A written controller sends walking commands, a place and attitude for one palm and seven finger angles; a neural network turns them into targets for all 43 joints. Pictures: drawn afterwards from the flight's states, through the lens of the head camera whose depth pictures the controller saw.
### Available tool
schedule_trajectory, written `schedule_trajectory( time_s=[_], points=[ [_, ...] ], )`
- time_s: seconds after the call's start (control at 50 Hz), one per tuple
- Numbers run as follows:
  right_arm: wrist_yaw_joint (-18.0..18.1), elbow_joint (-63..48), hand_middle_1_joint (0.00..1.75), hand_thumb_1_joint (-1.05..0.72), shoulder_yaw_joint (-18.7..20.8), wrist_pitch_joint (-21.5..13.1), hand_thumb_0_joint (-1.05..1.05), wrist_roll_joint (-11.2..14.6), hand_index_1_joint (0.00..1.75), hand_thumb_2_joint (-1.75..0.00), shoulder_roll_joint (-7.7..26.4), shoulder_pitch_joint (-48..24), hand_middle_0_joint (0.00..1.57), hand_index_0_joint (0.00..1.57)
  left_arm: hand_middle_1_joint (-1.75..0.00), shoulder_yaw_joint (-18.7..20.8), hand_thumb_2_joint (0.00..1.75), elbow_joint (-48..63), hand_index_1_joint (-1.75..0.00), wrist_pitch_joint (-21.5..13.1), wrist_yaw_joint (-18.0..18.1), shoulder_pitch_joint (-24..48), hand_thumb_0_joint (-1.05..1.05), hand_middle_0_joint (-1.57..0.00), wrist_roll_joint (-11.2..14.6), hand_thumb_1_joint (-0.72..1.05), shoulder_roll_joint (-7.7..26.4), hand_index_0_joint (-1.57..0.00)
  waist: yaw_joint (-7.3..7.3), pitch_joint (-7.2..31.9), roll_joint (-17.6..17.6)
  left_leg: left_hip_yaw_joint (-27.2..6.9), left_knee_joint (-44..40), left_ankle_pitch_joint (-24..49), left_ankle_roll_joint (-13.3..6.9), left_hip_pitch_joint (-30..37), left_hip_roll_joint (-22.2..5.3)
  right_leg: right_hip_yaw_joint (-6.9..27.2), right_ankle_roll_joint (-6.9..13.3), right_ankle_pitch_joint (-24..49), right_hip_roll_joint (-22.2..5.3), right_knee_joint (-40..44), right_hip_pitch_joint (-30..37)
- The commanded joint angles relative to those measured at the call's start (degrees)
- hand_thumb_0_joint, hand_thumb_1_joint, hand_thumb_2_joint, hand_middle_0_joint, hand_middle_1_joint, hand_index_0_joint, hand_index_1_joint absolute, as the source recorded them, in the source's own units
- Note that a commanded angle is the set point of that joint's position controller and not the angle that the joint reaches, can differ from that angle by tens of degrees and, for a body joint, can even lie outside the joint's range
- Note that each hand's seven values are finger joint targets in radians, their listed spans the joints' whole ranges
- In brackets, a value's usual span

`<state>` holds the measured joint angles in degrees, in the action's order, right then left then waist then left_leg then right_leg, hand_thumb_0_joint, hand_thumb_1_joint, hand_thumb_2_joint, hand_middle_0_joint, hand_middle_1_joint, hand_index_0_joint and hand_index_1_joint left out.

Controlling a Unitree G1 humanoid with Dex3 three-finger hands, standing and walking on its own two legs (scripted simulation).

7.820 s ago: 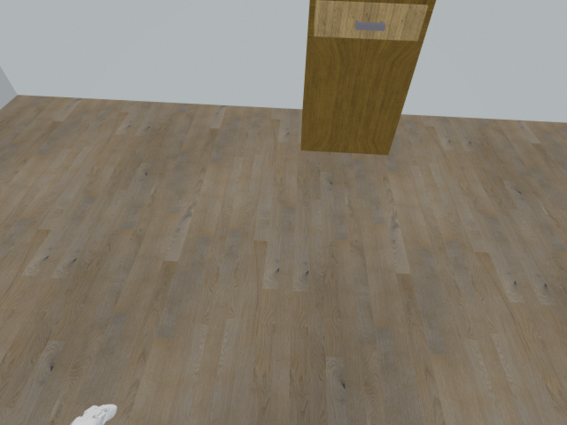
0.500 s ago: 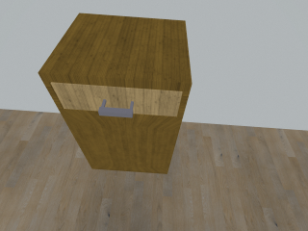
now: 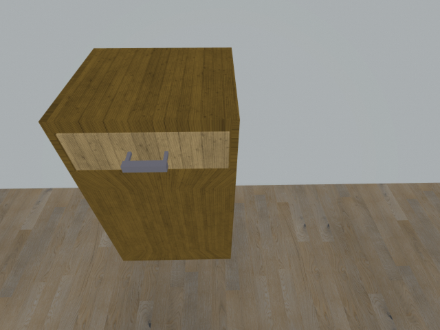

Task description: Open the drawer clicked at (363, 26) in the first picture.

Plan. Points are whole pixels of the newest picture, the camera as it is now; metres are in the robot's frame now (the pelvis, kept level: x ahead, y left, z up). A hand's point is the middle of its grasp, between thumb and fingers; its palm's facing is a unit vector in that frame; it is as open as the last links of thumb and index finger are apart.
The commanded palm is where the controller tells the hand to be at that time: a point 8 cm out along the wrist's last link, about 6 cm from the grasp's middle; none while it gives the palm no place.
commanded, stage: come to a stop and stand still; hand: left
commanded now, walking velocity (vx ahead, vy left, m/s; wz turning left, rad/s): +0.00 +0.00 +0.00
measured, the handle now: (146, 160) +0.55 +0.23 -0.05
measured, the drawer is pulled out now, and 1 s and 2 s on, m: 0.00 0.00 0.00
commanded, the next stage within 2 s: look again from close up in 0.06 s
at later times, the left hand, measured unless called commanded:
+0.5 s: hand out of the picture +0.02 +0.16 -0.17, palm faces +0.04 -0.98 -0.17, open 7.4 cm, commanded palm none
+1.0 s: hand (125, 257) +0.26 +0.20 -0.02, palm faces -0.01 -0.42 -0.91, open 7.8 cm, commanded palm +0.18 +0.21 -0.02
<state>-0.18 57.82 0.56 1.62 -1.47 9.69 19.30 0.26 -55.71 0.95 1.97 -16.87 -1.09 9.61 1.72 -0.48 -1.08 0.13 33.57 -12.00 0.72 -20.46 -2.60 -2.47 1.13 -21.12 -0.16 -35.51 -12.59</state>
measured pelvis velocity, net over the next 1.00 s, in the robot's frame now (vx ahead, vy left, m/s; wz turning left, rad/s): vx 0.03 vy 0.00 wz -0.03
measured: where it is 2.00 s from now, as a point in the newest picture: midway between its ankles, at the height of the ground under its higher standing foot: outside the picture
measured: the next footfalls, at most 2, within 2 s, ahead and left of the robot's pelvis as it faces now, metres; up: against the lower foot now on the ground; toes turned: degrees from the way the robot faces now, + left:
none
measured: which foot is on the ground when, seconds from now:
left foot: down 0.00-1.00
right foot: down 0.00-1.00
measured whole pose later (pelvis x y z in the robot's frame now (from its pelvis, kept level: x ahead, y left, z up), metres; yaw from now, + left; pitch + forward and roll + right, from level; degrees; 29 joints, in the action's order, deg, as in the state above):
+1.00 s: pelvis +0.03 +0.00 -0.02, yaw -2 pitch +9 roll +2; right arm 1.3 38.5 2.1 -7.8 -2.1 13.8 7.8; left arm -5.8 -3.1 3.1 20.5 -19.4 -41.4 14.8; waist -0.7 8.0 -4.5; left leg 3.3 40.5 -16.3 1.1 -32.9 -1.6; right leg 0.2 0.3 -27.0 -2.0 -45.1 -27.1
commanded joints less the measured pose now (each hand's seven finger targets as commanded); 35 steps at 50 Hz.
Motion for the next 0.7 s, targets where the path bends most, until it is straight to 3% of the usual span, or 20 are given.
schedule_trajectory(
  time_s=[0.0, 0.08, 0.14, 0.32, 0.54, 0.68],
  points=[
    [0.8, -2.4, 0.3, -0.9, 0.8, -1.6, 0.0, 0.0, 0.3, -0.9, 5.5, 1.5, 0.2, 0.2, -0.3, 1.7, 0.9, 2.2, -0.3, -1.3, -0.1, -1.5, 0.0, -0.2, 0.3, 0.9, 7.4, -0.2, -0.88, -5.5, -0.9, -4.3, -9.5, -12.2, -2.9, 0.3, -1.8, 5.6, 1.9, -11.7, -3.3, 12.8, -8.4],
    [1.0, -1.3, 0.3, -0.9, 0.5, -1.9, 0.0, 0.1, 0.3, -0.9, 4.9, 1.7, 0.2, 0.2, -0.3, 1.6, 0.9, 0.4, -0.3, -1.5, -0.3, -3.3, 0.0, -0.2, 0.3, 0.9, 6.5, -0.2, -1.42, -4.6, 0.4, -4.1, -9.8, -10.5, -2.6, 0.5, -1.7, 6.3, 2.1, -10.2, -3.7, 13.7, -6.7],
    [1.1, 0.1, 0.3, -0.9, 0.2, -2.4, 0.0, 0.3, 0.3, -0.9, 4.2, 2.4, 0.2, 0.2, -0.3, 1.2, 0.9, -1.0, -0.3, -2.1, -0.3, -3.8, 0.0, -0.2, 0.4, 0.9, 5.8, -0.2, -1.41, -3.8, 1.2, -3.0, -8.6, -4.0, -2.4, 2.7, -1.7, 6.6, 2.2, -4.2, -4.5, 14.2, -5.4],
    [1.6, 3.1, 0.3, -0.9, -0.3, -3.1, 0.0, 0.9, 0.3, -0.9, 4.0, 2.2, 0.2, 0.2, -0.3, 0.9, 0.9, -4.8, -0.3, -2.6, 0.0, -5.8, 0.0, -0.2, 0.4, 0.9, 4.5, -0.2, -1.7, -2.4, 1.0, -2.1, -7.6, 6.5, -2.5, 6.4, -2.7, 4.9, 1.3, 8.7, -4.6, 13.1, -1.5],
    [2.0, 4.0, 0.3, -0.9, -0.2, -3.1, 0.0, 0.9, 0.3, -0.9, 4.4, -0.8, 0.2, 0.2, -0.3, 0.8, 0.9, -6.6, -0.3, -2.6, 0.2, -6.8, 0.0, -0.2, 0.1, 0.9, 4.2, -0.2, -1.85, -2.2, 1.0, -1.5, -7.4, 11.4, -2.5, 9.5, -3.0, 4.1, 0.5, 15.7, -5.1, 13.1, -0.1],
    [2.1, 4.1, 0.3, -0.9, -0.3, -3.0, 0.0, 0.9, 0.3, -0.9, 4.9, -2.1, 0.2, 0.2, -0.3, 0.8, 0.9, -6.9, -0.3, -2.4, 0.1, -6.3, 0.0, -0.2, 0.1, 0.9, 4.3, -0.2, -2.02, -3.2, -0.2, -1.7, -8.2, 12.4, -2.6, 10.0, -3.1, 3.6, 0.3, 14.7, -4.9, 13.4, 0.1]
  ],
)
